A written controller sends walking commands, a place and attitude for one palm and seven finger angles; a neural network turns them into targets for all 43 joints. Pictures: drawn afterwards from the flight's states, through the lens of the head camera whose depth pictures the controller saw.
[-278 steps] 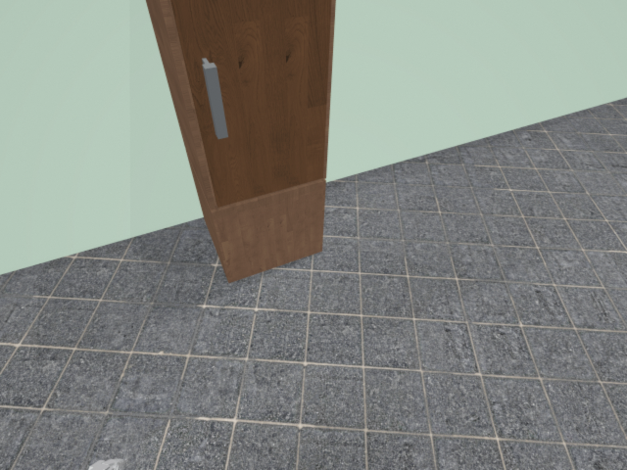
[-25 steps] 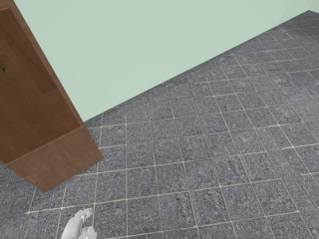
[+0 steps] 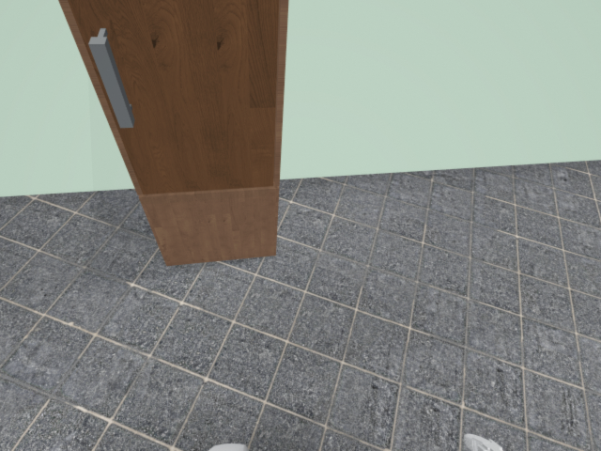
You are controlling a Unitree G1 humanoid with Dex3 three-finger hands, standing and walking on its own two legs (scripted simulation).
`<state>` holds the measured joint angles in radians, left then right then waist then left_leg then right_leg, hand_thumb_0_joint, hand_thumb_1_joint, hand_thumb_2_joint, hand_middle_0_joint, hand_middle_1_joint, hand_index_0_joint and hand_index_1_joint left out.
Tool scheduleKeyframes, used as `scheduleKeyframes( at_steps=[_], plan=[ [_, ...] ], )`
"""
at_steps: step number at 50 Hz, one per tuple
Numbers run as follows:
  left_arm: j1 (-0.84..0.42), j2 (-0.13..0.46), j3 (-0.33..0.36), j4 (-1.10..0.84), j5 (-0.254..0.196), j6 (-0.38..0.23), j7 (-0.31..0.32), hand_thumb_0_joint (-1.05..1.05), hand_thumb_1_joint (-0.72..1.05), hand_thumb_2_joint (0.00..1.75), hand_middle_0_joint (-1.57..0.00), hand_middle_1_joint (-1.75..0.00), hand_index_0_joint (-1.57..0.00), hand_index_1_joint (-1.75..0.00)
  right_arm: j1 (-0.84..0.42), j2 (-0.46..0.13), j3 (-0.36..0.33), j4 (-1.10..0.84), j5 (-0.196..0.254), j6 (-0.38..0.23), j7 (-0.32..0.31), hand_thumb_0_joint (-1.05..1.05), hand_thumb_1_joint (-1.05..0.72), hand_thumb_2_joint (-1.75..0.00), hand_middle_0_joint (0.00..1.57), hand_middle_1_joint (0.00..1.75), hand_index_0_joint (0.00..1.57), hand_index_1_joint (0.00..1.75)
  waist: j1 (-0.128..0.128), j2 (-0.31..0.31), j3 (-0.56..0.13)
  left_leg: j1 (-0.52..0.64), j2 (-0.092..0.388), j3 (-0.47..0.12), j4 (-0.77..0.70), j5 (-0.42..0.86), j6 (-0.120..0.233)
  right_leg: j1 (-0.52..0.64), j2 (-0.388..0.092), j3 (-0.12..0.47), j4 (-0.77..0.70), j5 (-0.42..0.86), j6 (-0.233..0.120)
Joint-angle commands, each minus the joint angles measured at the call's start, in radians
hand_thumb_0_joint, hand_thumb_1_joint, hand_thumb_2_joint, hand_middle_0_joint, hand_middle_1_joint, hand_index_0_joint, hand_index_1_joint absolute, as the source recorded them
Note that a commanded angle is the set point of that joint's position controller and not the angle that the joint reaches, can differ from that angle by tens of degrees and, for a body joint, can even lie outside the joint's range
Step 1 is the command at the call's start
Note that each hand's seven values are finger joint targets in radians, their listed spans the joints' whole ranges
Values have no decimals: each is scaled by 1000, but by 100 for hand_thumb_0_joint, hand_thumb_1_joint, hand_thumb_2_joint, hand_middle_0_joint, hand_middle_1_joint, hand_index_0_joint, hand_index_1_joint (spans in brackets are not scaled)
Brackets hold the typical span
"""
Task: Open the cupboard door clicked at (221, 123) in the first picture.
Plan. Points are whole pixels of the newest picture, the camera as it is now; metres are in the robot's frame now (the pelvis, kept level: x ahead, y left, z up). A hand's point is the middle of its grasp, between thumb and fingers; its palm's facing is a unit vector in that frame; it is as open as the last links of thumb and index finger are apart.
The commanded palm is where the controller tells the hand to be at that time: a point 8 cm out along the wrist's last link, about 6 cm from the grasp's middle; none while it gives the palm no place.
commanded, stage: turn to face it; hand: left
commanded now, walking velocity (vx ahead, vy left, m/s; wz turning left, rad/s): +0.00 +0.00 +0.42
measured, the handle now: (115, 80) +0.73 +0.45 +0.04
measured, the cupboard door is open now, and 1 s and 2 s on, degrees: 0 0 0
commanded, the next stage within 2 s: take the last steps up to it in 0.48 s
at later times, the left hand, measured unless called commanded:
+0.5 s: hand out of the picture +0.06 +0.21 -0.13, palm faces +0.18 -0.95 -0.25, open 7.4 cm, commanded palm none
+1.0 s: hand out of the picture -0.14 +0.13 -0.13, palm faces +0.43 -0.87 -0.22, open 7.4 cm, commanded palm none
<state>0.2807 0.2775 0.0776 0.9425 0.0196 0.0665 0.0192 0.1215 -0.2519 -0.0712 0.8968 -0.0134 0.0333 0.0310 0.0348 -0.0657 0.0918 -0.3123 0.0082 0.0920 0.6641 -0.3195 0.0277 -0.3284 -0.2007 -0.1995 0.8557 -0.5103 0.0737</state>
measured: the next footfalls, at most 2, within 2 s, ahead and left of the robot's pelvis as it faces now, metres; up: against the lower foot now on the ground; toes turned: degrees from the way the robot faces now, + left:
right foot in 0.54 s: +0.03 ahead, -0.12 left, +0.00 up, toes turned +8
left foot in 1.14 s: +0.04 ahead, +0.19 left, +0.00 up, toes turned +26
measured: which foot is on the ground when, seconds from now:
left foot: down 0.00-0.56, up 0.58-1.00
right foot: up 0.00-0.52, down 0.54-1.00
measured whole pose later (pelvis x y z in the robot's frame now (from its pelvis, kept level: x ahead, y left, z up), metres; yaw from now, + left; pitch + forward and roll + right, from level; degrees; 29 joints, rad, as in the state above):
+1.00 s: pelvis -0.01 +0.00 +0.03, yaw +19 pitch -1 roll +1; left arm 0.47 0.13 0.04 1.10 0.03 -0.05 0.02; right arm 0.25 -0.24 -0.09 1.04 -0.03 0.05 0.04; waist 0.06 0.03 -0.02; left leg -0.46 0.09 0.02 0.94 -0.22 -0.06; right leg -0.08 -0.09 -0.17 0.32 -0.23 0.01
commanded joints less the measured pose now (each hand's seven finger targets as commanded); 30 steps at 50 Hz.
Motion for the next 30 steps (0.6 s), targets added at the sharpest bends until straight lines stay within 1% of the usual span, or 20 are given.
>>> scheduleKeyframes(
  at_steps=[1, 2, 3, 5, 6, 7, 9, 10, 12, 14, 18, 20, 22, 24, 25, 26, 27, 28, 29, 30],
  plan=[
    [-115, 70, 15, -123, -1, -23, 3, 0, 90, 90, -20, -30, -20, -30, 134, -223, -44, -22, -7, -16, -40, 0, -90, -90, 20, 30, 20, 30, -99, 308, -137, 221, 318, -377, -325, 490, 131, -277, 43, 171, 325, -16, 16],
    [-102, 81, 17, -104, -1, -25, -5, 0, 90, 90, -20, -30, -20, -30, 72, -196, -32, -39, -6, -18, -43, 0, -90, -90, 20, 30, 20, 30, -76, 261, -110, 177, 282, -332, -337, 439, 113, -263, 44, 181, 341, 62, 21],
    [-70, 78, 18, -85, 0, -27, -9, 0, 90, 90, -20, -30, -20, -30, 40, -178, -23, -48, -5, -22, -43, 0, -90, -90, 20, 30, 20, 30, -53, 244, -99, 166, 245, -293, -346, 439, 98, -250, 50, 179, 339, 111, 24],
    [-32, 77, 18, -61, 1, -26, -11, 0, 90, 90, -20, -30, -20, -30, 37, -167, -19, -50, -1, -28, -44, 0, -90, -90, 20, 30, 20, 30, -39, 209, -105, 175, 211, -257, -355, 458, 87, -228, 66, 173, 328, 166, 33],
    [-30, 78, 17, -57, 1, -25, -9, 0, 90, 90, -20, -30, -20, -30, 52, -163, -18, -46, 1, -30, -44, 0, -90, -90, 20, 30, 20, 30, -42, 199, -110, 177, 203, -256, -361, 455, 86, -218, 71, 178, 317, 182, 35],
    [-25, 78, 18, -52, 1, -25, -8, 0, 90, 90, -20, -30, -20, -30, 55, -158, -17, -44, 2, -30, -45, 0, -90, -90, 20, 30, 20, 30, -37, 194, -110, 183, 204, -261, -371, 443, 89, -217, 71, 181, 303, 191, 39],
    [-36, 73, 15, -56, 0, -23, -4, 0, 90, 90, -20, -30, -20, -30, 78, -152, -18, -37, 1, -30, -45, 0, -90, -90, 20, 30, 20, 30, -45, 188, -112, 195, 210, -291, -378, 413, 104, -215, 77, 189, 271, 189, 44],
    [-52, 71, 14, -59, 0, -22, -2, 0, 90, 90, -20, -30, -20, -30, 92, -148, -18, -32, 0, -29, -45, 0, -90, -90, 20, 30, 20, 30, -52, 171, -102, 190, 212, -311, -384, 391, 110, -213, 81, 191, 254, 186, 45],
    [-69, 68, 14, -64, 0, -24, -1, 0, 90, 90, -20, -30, -20, -30, 107, -144, -18, -24, -1, -28, -46, 0, -90, -90, 20, 30, 20, 30, -54, 187, -98, 200, 216, -344, -394, 355, 120, -216, 86, 197, 212, 172, 44],
    [-94, 57, 11, -72, -1, -24, 2, 0, 90, 90, -20, -30, -20, -30, 121, -137, -19, -18, -5, -26, -47, 0, -90, -90, 20, 30, 20, 30, -64, 197, -93, 192, 219, -377, -395, 326, 137, -201, 94, 197, 164, 145, 41],
    [-135, 35, 1, -82, -5, -27, 6, 0, 90, 90, -20, -30, -20, -30, 150, -129, -21, 2, -11, -23, -51, 0, -90, -90, 20, 30, 20, 30, -78, 189, -97, 193, 229, -439, -384, 333, 162, -153, 119, 199, 48, 79, 25],
    [-121, 17, -4, -81, -9, -29, 8, 0, 90, 90, -20, -30, -20, -30, 140, -129, -20, 8, -13, -19, -51, 0, -90, -90, 20, 30, 20, 30, -68, 201, -101, 148, 225, -448, -376, 320, 163, -85, 136, 194, -26, 69, 12],
    [-94, 10, -8, -71, -12, -36, 11, 0, 90, 90, -20, -30, -20, -30, 133, -125, -22, 14, -13, -17, -50, 0, -90, -90, 20, 30, 20, 30, -55, 191, -114, 123, 207, -457, -353, 361, 156, -10, 159, 185, -134, 88, 0],
    [-56, 4, -7, -60, -16, -43, 14, 0, 90, 90, -20, -30, -20, -30, 135, -117, -22, 23, -11, -17, -48, 0, -90, -90, 20, 30, 20, 30, -39, 183, -133, 89, 179, -455, -329, 364, 135, 81, 178, 177, -255, 164, -11],
    [-29, 6, -7, -48, -16, -49, 17, 0, 90, 90, -20, -30, -20, -30, 130, -110, -21, 26, -6, -17, -46, 0, -90, -90, 20, 30, 20, 30, -24, 169, -137, 40, 161, -436, -305, 326, 112, 160, 172, 173, -357, 243, -15],
    [-3, 21, -4, -40, -15, -58, 22, 0, 90, 90, -20, -30, -20, -30, 127, -89, -17, 31, 1, -18, -43, 0, -90, -90, 20, 30, 20, 30, -11, 129, -152, -12, 121, -408, -258, 269, 72, 255, 144, 196, -489, 319, -22],
    [4, 80, 5, -37, -5, -69, 28, 0, 90, 90, -20, -30, -20, -30, 143, -41, -12, 30, 11, -20, -38, 0, -90, -90, 20, 30, 20, 30, -12, -20, -165, -134, 44, -320, -131, 139, 13, 363, -4, 343, -573, 316, -63],
    [6, 146, 17, -42, 4, -73, 30, 0, 90, 90, -20, -30, -20, -30, 130, -1, -3, 3, 9, -19, -38, 0, -90, -90, 20, 30, 20, 30, -5, -217, -116, -242, -77, -157, 50, -146, -47, 321, -215, 535, -608, 399, -170],
    [-11, 146, 11, -57, 0, -67, 28, 0, 90, 90, -20, -30, -20, -30, 121, -47, -22, 3, -1, -5, -40, 0, -90, -90, 20, 30, 20, 30, -3, -125, -111, -187, -54, -173, 225, -230, -46, 174, -271, 524, -615, 414, -245],
    [-53, 104, 14, -60, -4, -73, 29, 0, 90, 90, -20, -30, -20, -30, 136, -50, -25, 27, -12, 11, -37, 0, -90, -90, 20, 30, 20, 30, -28, -147, -77, -210, -25, -203, 322, -185, -46, 134, -208, 479, -646, 306, -236]
  ],
)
